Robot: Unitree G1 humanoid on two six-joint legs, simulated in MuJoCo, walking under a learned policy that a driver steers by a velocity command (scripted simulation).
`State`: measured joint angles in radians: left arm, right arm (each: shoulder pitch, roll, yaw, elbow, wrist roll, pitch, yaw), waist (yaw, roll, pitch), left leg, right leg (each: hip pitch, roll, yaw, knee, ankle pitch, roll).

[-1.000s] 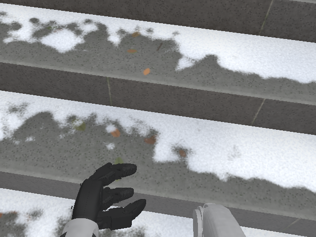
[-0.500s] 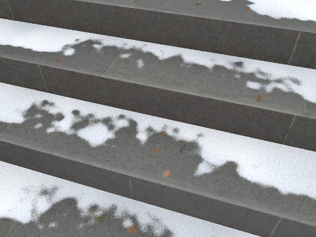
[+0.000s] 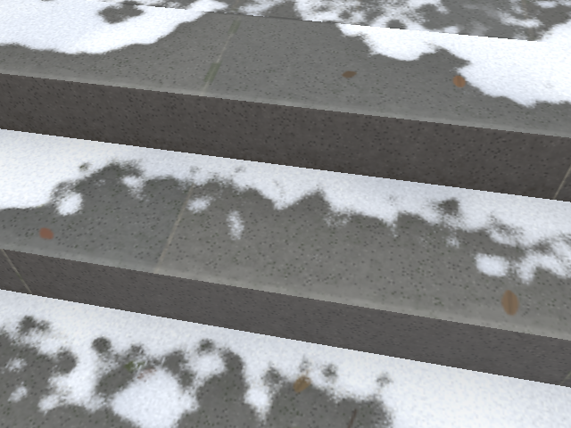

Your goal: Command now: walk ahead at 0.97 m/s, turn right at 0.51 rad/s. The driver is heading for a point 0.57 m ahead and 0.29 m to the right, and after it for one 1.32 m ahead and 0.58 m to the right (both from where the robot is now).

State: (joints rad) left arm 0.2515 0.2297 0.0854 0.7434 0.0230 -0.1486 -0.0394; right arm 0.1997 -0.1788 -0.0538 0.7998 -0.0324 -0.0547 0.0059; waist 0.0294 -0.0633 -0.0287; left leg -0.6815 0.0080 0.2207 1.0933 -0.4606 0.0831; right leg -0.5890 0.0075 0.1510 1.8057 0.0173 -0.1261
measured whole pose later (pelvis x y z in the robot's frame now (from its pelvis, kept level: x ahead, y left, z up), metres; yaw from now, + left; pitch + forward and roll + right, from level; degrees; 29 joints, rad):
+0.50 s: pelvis +0.42 -0.03 +0.21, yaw -23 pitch +3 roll -2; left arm 0.46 0.27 0.08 0.89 0.02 -0.05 0.01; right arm 0.04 -0.09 0.03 0.49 -0.09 -0.11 0.01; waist 0.03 -0.02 -0.12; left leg -0.96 0.02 -0.15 2.19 -0.29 0.06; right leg -0.37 0.28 0.04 0.79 -0.46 -0.19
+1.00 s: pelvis +0.83 -0.18 +0.40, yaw -48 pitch +4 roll +0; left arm -0.24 0.15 0.02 0.41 0.03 0.00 0.00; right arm 0.57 -0.22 -0.06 1.07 -0.04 -0.14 0.00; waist -0.03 -0.02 -0.03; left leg 0.08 0.07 0.28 0.29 -0.41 -0.05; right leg -1.33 0.04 0.01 1.89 -0.50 -0.20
